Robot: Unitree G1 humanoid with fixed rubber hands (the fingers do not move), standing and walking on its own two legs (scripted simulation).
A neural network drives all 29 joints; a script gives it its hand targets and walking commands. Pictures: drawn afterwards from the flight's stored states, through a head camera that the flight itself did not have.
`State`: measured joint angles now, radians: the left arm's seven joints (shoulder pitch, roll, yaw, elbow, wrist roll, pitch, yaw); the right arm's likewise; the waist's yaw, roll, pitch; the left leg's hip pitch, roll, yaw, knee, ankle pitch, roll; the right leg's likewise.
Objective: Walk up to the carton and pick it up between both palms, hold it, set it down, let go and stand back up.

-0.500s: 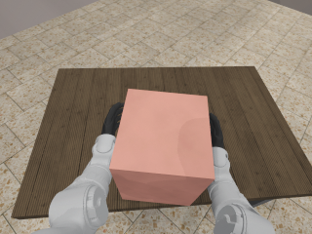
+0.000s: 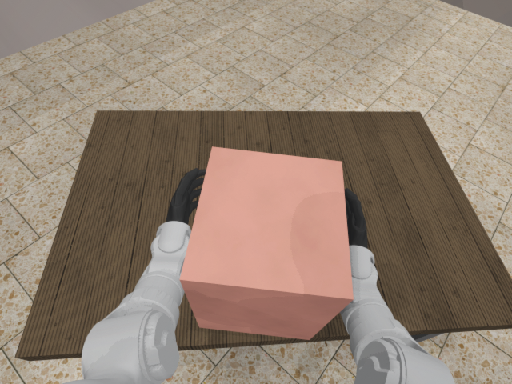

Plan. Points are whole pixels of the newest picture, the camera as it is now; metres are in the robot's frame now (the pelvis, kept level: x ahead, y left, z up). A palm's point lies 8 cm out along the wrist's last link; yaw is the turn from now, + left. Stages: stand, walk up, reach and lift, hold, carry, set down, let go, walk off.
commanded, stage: reach and lift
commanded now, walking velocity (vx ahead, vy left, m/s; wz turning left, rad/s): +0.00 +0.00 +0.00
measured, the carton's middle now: (264, 251) +0.33 +0.00 -0.01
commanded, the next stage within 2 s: none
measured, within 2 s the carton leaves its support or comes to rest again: leaves its support in 0.22 s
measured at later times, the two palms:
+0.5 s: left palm (172, 204) +0.38 +0.15 +0.05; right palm (356, 226) +0.35 -0.14 +0.05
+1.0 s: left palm (184, 191) +0.39 +0.13 +0.07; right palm (370, 217) +0.36 -0.16 +0.06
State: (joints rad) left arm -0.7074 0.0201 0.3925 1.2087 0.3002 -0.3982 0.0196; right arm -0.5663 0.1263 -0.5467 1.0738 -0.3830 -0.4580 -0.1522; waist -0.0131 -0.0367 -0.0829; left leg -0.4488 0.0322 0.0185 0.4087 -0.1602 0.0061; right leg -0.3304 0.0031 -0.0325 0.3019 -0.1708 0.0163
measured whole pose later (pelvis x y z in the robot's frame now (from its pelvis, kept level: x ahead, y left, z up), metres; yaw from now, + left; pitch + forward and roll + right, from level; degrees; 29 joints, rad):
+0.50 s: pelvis -0.01 +0.00 +0.00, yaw +0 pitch +11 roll -2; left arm -0.75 0.04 0.36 1.20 0.31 -0.46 0.03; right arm -0.62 0.10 -0.55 1.17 -0.38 -0.60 -0.19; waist 0.00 -0.08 -0.12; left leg -0.44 0.03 0.02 0.35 -0.11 0.00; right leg -0.33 0.00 -0.04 0.26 -0.12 0.01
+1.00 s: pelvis +0.00 -0.01 +0.00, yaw +0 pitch +10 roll -2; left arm -0.65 0.03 0.20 1.04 0.13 -0.31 0.08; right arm -0.53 0.03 -0.17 1.01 -0.06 -0.42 -0.22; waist -0.02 -0.01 -0.16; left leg -0.38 0.04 0.03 0.36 -0.14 -0.01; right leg -0.26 0.01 -0.04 0.24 -0.15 0.00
